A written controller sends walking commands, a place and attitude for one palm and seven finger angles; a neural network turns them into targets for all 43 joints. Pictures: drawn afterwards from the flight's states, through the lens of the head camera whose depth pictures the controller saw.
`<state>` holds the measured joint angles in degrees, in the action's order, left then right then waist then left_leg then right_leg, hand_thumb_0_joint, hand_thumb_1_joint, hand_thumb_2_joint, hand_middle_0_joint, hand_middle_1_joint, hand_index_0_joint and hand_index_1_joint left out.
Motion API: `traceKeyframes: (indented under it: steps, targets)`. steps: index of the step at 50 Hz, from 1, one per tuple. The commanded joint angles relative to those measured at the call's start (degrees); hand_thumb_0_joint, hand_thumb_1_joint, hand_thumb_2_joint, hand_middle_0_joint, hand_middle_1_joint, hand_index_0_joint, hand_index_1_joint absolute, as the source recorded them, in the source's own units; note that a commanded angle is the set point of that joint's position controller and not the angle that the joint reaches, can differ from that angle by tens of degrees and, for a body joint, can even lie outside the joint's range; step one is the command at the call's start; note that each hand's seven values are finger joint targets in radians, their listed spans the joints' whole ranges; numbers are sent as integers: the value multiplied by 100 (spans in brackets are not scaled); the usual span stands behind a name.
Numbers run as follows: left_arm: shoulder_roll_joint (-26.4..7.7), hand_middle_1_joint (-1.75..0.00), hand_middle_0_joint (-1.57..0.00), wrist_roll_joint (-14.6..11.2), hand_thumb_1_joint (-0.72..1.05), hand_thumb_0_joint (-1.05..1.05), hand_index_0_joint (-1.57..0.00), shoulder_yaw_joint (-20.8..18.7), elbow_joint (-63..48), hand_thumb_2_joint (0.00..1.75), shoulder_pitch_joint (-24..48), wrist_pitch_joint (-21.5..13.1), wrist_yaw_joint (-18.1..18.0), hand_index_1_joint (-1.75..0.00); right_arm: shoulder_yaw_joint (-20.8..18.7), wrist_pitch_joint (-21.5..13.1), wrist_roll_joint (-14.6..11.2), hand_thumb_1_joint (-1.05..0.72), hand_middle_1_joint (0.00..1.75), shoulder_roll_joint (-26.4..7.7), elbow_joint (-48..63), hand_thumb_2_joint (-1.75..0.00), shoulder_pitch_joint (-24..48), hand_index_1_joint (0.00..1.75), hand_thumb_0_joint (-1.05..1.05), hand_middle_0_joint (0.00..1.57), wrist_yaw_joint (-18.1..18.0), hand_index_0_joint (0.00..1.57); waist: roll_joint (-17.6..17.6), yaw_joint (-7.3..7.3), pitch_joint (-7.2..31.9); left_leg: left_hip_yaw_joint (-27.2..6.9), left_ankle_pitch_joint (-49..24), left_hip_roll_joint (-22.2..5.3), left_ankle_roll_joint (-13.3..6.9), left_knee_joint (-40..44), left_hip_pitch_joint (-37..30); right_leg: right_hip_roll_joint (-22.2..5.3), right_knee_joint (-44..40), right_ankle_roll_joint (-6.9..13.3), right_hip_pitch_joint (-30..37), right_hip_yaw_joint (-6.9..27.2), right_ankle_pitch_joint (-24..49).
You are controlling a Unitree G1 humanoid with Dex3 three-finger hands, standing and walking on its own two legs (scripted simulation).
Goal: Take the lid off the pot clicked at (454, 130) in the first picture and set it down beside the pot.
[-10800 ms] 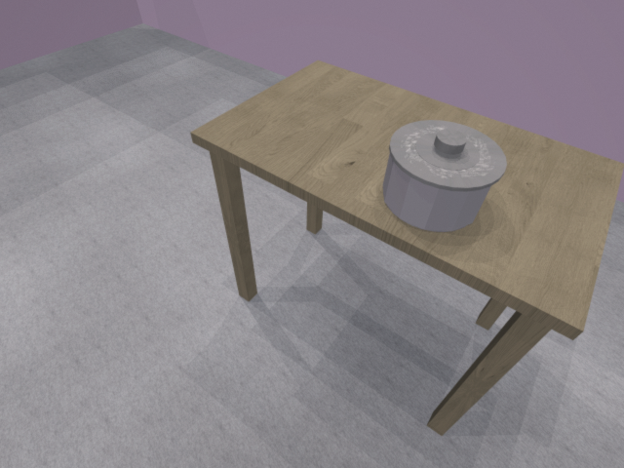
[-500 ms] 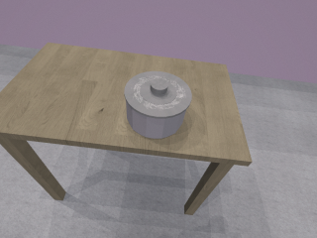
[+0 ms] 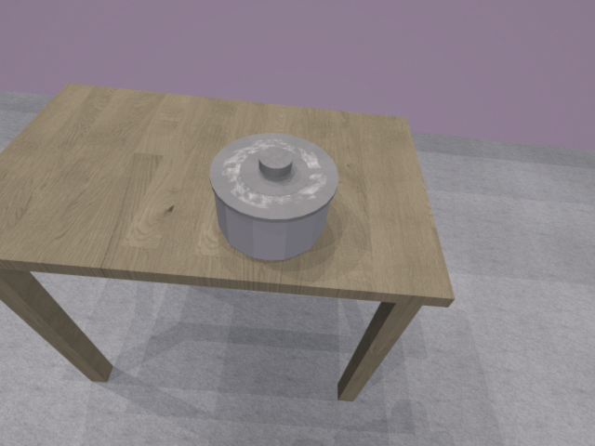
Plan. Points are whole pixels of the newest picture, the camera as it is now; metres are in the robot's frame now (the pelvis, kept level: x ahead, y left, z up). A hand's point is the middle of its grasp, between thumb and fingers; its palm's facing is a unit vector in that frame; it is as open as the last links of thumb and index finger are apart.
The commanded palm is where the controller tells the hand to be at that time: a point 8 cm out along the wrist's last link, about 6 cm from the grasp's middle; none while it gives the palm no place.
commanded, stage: shuffle to correct the standing spot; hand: left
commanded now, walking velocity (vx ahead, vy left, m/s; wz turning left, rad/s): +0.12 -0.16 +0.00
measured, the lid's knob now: (275, 162) +0.51 +0.08 +0.10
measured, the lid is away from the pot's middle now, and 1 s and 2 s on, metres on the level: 0.00 0.00 0.00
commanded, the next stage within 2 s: come to a stop and stand still in 0.10 s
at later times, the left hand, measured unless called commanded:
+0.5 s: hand out of the picture +0.04 +0.10 -0.18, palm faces +0.05 -0.99 -0.11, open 7.4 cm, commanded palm none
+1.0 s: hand out of the picture +0.09 +0.16 -0.17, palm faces +0.02 -0.98 -0.21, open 7.4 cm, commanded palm none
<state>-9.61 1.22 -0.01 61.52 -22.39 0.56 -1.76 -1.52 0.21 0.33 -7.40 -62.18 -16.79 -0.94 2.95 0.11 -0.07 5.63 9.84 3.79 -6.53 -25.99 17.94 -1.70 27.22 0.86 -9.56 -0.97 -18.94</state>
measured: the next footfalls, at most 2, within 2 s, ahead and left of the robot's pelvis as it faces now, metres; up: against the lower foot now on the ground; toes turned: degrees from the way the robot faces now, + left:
none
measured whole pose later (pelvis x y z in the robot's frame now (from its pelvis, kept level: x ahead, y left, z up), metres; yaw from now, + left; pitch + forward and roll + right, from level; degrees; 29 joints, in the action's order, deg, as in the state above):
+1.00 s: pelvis +0.02 -0.02 +0.00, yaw +0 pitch -1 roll +0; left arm -10.8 0.5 0.0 54.2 -12.9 0.3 -2.7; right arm -0.3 0.7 0.0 -8.5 -57.6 -10.9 -1.1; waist 1.5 0.1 -3.3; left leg 4.4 12.5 2.3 -4.0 -27.1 13.9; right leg -0.5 24.6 0.1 -3.8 -2.9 -19.8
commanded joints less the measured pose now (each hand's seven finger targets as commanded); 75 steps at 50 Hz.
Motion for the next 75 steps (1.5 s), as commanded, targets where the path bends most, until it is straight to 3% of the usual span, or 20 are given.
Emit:
traceKeyframes:
  steps: [1,7,11,13,14,16,19,24,29,31,38,40,47,52,59,71,72,73,74,75]
  targets:
    - [-241,-30,-20,8,90,0,-20,-48,-76,90,-712,-49,9,-30,-207,-88,24,-90,30,-770,294,-90,-202,30,0,20,-43,20,-428,39,-438,-1620,2209,-1271,141,1075,20,-80,-463,214,-449,-4,-260]
    - [-233,-30,-20,4,90,0,-20,-75,-119,90,-704,-80,35,-30,-243,-86,34,-90,30,-735,312,-90,-282,30,0,20,-46,20,-530,-1,-480,-1542,2160,-1254,107,806,-29,-90,-468,265,-613,63,-364]
    - [-287,-30,-20,-13,90,0,-20,-103,-114,90,-705,-169,1,-30,-176,-163,9,-90,30,-473,383,-90,-214,30,0,20,-47,20,174,14,-489,-791,1043,-808,245,-282,295,-487,-925,485,-148,723,73]
    - [-354,-30,-20,-26,90,0,-20,-112,-60,90,-775,-240,-57,-30,-74,-221,-10,-90,30,-221,375,-90,-58,30,0,20,-58,20,541,54,-502,-258,413,-463,435,-1061,611,-1006,-1081,700,345,1281,1695]
    - [-330,-30,-20,-25,90,0,-20,-92,-47,90,-735,-275,-78,-30,-40,-216,-5,-90,30,-177,355,-90,-3,30,0,20,-72,20,447,39,-572,-227,545,-470,509,-1085,607,-1134,-952,738,439,1229,2806]
    - [-303,-30,-20,-34,90,0,-20,-58,-35,90,-680,-306,-110,-30,25,-201,-26,-90,30,-166,267,-90,-26,30,0,20,-115,20,54,24,-588,-296,327,-552,546,-810,308,-1048,-594,493,526,946,4581]
    - [-431,-30,-20,-85,90,0,-20,-55,-97,90,-502,-325,-156,-30,13,-181,-89,-90,30,-411,137,-90,-348,30,0,20,-214,20,-220,-114,-146,-411,-1797,-738,399,-457,-862,-683,30,-41,313,407,6048]
    - [-580,-30,-20,-75,90,0,-20,-179,-361,90,-134,-208,-206,-30,-132,-58,-82,-90,30,-686,409,-90,-196,30,0,20,-284,20,-397,-62,-14,-665,-3362,-1065,286,-622,-1324,-658,234,-42,-183,323,4573]
    - [-483,-30,-20,-33,90,0,-20,-224,-588,90,55,-70,-173,-30,-185,-20,-19,-90,30,-716,709,-90,47,30,0,20,-240,20,-726,34,-123,-1103,-3375,-1293,135,-426,-1075,-481,119,78,-278,168,2485]
    - [-482,-30,-20,-39,90,0,-20,-214,-715,90,71,-45,-160,-30,-184,-38,-14,-90,30,-778,813,-90,129,30,0,20,-215,20,-560,63,88,-1245,-3255,-1379,61,-287,-1117,-390,64,41,-196,119,1991]
    - [-733,-30,-20,-34,90,0,-20,-218,-912,90,299,-107,-187,-30,-155,-84,-35,-90,30,-811,929,-90,176,30,0,20,-154,20,-231,5,1003,-1039,-3683,-1170,228,-503,-1510,-592,14,77,434,169,3273]
    - [-747,-30,-20,-51,90,0,-20,-195,-938,90,366,-116,-183,-30,-145,-82,-36,-90,30,-827,915,-90,219,30,0,20,-132,20,135,15,983,-993,-3173,-1123,289,-437,-1394,-611,-61,123,589,201,3336]
    - [-678,-30,-20,-42,90,0,-20,-117,-890,90,429,-49,-125,-30,-32,-48,-11,-90,30,-775,730,-90,431,30,0,20,-40,20,-250,69,-258,-1157,-890,-1041,321,367,-803,-532,-702,67,67,264,1153]
    - [-679,-30,-20,-33,90,0,-20,-95,-776,90,301,-53,-81,-30,-23,-25,-2,-90,30,-775,647,-90,325,30,0,20,3,20,-376,46,-675,-1200,661,-960,370,771,-512,-478,-964,110,-235,310,144]
    - [-584,-30,-20,-37,90,0,-20,-60,-541,90,-28,-105,-56,-30,-6,-81,-13,-90,30,-724,547,-90,42,30,0,20,-3,20,-502,41,-381,-1233,737,-970,335,848,-673,-453,-949,122,-197,267,252]
    - [-332,-30,-20,-41,90,0,-20,31,-76,90,-507,-128,-67,-30,18,-121,-49,-90,30,-627,222,-90,-318,30,0,20,-46,20,-278,39,-479,-1300,674,-1003,268,930,-664,-413,-887,98,-260,160,346]
    - [-357,-30,-20,114,90,0,-20,106,-28,90,-350,-290,-244,-30,114,-164,33,-90,30,-907,578,-90,138,30,0,20,-6,20,-651,29,-767,-993,-559,-884,493,-67,-338,-474,-792,146,-538,331,931]
    - [-663,-30,-20,-2,90,0,-20,8,-248,90,-210,-280,-204,-30,105,-101,27,-90,30,-691,641,-90,-159,30,0,20,35,20,-469,-174,-422,-1035,584,-797,473,-34,-419,-541,-796,255,-632,370,-170]
    - [-580,-30,-20,0,90,0,-20,-13,-295,90,-111,-248,-163,-30,55,-70,54,-90,30,-732,608,-90,-216,30,0,20,26,20,-875,-206,-511,-1170,1052,-795,415,201,-220,-433,-613,298,-702,290,-632]
    - [-641,-30,-20,-14,90,0,-20,-41,-288,90,-253,-216,-114,-30,40,-64,71,-90,30,-803,641,-90,-285,30,0,20,36,20,-1032,-86,74,-1390,1011,-871,329,337,-310,-271,-238,325,-402,107,-368]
